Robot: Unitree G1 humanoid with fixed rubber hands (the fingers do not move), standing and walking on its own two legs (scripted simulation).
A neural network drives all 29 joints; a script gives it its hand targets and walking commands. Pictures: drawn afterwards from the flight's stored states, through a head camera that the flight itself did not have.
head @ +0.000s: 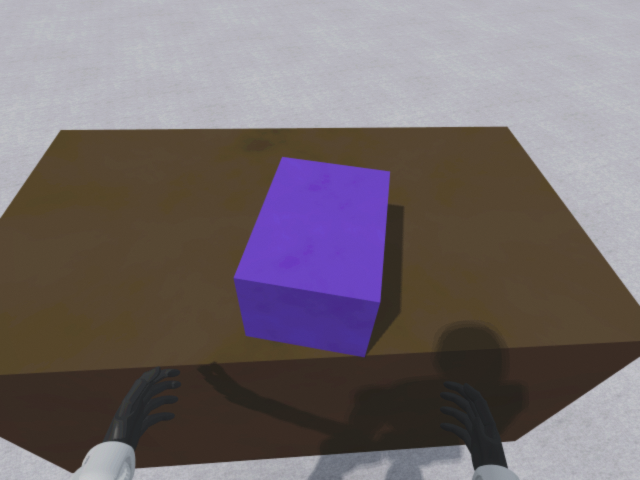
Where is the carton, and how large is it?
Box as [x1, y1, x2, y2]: [234, 157, 389, 356]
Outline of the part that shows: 282,157 234,275 234,282 245,334 254,337 364,356 380,299 389,171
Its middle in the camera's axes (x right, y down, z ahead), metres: +0.01 +0.03 +0.69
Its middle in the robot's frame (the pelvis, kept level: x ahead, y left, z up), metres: +0.49 -0.01 -0.05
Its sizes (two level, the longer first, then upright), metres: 0.291 0.206 0.168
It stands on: a pedestal, 0.65 m high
